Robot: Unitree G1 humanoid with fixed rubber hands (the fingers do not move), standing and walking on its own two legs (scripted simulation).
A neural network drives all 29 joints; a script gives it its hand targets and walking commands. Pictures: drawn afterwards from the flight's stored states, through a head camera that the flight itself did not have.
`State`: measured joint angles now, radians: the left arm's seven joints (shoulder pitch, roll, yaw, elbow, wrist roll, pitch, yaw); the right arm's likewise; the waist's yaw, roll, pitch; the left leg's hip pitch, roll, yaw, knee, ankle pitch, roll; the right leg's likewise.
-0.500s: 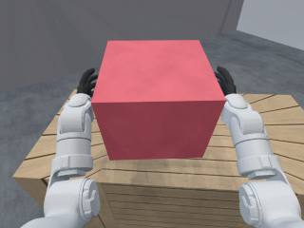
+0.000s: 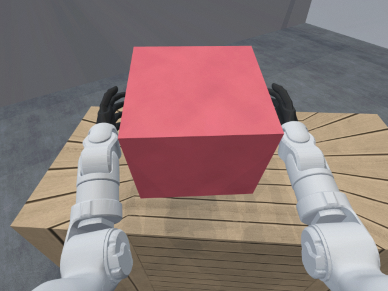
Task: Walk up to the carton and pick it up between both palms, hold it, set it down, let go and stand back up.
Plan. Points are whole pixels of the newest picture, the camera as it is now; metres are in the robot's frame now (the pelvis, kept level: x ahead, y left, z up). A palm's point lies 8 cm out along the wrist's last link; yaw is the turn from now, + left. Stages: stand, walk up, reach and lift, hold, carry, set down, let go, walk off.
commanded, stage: set down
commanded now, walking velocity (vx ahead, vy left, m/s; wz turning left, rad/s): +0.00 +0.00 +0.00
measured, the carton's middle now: (195, 122) +0.45 +0.02 +0.13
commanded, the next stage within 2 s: none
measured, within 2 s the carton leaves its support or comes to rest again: neither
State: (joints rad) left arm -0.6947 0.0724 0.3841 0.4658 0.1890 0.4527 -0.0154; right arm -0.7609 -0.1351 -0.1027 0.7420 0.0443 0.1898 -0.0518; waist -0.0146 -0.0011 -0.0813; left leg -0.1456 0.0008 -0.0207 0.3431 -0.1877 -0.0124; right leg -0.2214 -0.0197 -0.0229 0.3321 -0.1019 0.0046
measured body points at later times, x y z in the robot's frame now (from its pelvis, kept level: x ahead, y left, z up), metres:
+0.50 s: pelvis +0.00 +0.00 +0.00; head -0.02 +0.00 +0.45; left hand +0.40 +0.20 +0.15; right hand +0.42 -0.17 +0.15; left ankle +0.00 +0.13 -0.75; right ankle +0.05 -0.12 -0.75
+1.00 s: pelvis +0.01 +0.00 +0.00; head +0.00 +0.00 +0.45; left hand +0.41 +0.19 +0.12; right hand +0.43 -0.18 +0.12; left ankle +0.00 +0.13 -0.75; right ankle +0.05 -0.12 -0.75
